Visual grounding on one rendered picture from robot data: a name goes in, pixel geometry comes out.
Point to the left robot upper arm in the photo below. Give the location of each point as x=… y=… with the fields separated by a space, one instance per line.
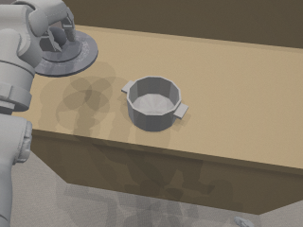
x=15 y=141

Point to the knob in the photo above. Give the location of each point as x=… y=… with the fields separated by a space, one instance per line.
x=59 y=35

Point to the lid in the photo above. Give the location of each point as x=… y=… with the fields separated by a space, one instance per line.
x=75 y=57

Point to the table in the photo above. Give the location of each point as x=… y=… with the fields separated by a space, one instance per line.
x=239 y=67

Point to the right robot hand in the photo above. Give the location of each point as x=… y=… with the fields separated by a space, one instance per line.
x=243 y=222

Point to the robot left forearm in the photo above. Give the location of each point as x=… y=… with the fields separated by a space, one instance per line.
x=22 y=24

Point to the left robot hand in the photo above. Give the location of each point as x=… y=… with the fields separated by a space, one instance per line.
x=55 y=11

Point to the pot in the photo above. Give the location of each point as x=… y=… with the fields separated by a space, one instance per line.
x=154 y=103

